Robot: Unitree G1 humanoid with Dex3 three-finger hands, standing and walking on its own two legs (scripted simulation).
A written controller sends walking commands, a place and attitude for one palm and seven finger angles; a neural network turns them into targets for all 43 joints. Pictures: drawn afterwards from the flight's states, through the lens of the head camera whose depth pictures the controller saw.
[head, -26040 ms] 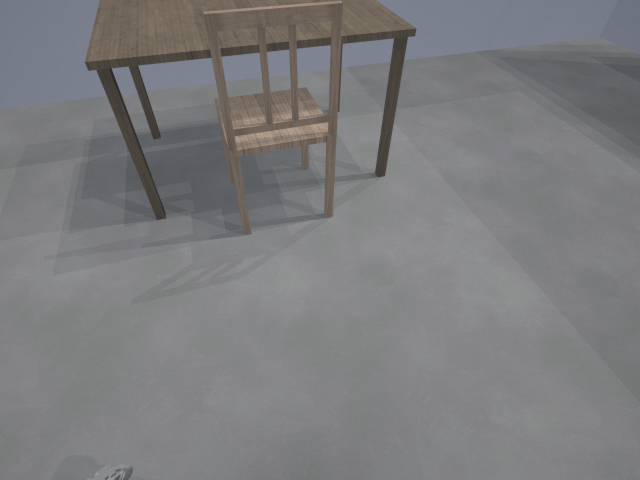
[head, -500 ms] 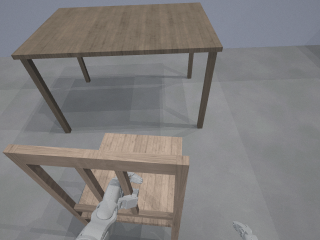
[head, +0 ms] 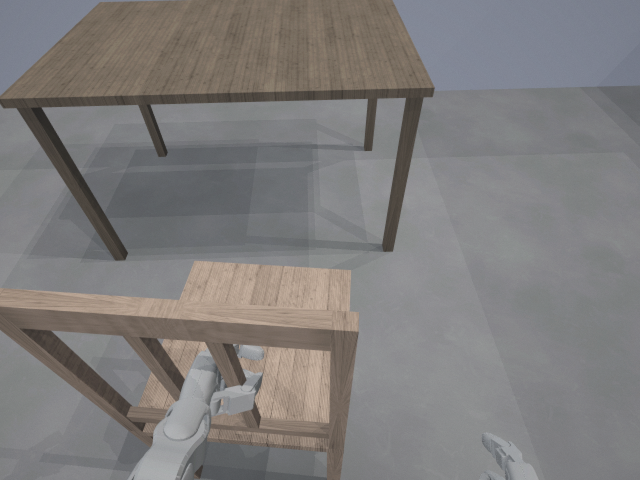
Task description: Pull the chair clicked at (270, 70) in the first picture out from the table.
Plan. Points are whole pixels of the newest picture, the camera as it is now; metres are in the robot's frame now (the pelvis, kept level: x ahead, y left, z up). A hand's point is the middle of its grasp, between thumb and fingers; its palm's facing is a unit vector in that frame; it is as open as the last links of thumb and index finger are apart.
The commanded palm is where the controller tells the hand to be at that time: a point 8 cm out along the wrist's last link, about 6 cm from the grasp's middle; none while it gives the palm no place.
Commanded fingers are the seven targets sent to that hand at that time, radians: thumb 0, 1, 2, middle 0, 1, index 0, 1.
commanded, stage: open the thumb and straighten the fingers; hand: left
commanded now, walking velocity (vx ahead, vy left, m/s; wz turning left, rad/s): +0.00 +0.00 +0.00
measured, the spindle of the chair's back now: (173, 382) +0.28 +0.22 -0.08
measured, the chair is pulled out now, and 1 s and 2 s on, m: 0.60 0.61 0.61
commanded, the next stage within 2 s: draw the fingers out of the gap in 0.60 s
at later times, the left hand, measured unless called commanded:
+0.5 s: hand (236, 385) +0.26 +0.13 -0.06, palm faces -0.08 -0.98 -0.16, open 16.2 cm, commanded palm +0.25 +0.17 -0.04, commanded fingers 0.00 -0.55 0.20 0.00 0.00 0.00 0.00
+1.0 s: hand (228, 436) +0.20 +0.13 -0.06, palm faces -0.06 -0.98 -0.17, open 17.5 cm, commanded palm +0.18 +0.17 -0.04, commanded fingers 0.00 -0.55 0.20 0.00 0.00 0.00 0.00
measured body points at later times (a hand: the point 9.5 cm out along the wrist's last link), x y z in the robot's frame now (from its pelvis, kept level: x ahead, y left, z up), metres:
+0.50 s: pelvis +0.02 +0.00 -0.03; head +0.05 -0.02 +0.42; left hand +0.26 +0.18 -0.05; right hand +0.18 -0.24 -0.12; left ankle +0.01 +0.14 -0.73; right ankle +0.00 -0.12 -0.73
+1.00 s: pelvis +0.03 +0.00 -0.04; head +0.05 -0.02 +0.41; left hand +0.20 +0.18 -0.05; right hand +0.20 -0.23 -0.12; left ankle +0.01 +0.14 -0.73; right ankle +0.00 -0.12 -0.73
